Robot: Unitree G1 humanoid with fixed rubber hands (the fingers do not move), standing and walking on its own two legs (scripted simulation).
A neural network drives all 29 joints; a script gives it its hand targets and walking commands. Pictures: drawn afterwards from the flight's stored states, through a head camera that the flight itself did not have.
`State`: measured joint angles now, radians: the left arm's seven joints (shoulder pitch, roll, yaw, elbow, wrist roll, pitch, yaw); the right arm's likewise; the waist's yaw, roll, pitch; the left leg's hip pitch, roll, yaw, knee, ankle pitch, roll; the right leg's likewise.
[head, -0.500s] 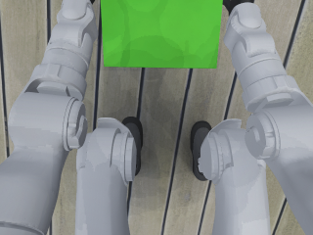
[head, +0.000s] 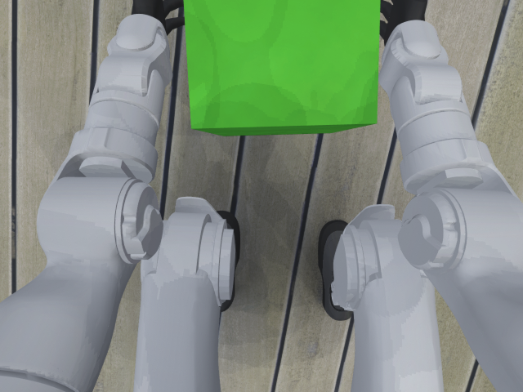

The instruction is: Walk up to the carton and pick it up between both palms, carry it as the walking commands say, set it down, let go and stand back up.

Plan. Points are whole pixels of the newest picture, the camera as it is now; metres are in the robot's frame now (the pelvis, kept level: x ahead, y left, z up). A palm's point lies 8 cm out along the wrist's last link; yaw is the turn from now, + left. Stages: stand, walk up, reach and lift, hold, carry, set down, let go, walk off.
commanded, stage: reach and lift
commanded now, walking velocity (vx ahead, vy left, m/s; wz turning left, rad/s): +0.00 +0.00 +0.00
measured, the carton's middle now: (278, 56) +0.51 +0.04 -0.23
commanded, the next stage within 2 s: none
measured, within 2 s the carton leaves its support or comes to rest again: neither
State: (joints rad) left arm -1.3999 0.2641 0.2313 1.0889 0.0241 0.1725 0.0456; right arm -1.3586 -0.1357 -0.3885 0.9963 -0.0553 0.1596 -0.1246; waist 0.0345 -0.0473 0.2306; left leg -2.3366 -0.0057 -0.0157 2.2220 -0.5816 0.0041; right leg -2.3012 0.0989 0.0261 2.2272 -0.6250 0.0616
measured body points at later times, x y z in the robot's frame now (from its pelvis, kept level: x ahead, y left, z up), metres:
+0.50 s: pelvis -0.01 +0.00 +0.01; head +0.32 +0.03 +0.31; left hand +0.55 +0.19 -0.10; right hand +0.55 -0.10 -0.11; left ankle +0.10 +0.12 -0.33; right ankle +0.10 -0.12 -0.33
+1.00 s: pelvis -0.01 +0.00 +0.06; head +0.31 +0.05 +0.37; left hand +0.53 +0.20 -0.05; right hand +0.54 -0.10 -0.05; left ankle +0.10 +0.12 -0.33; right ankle +0.10 -0.13 -0.33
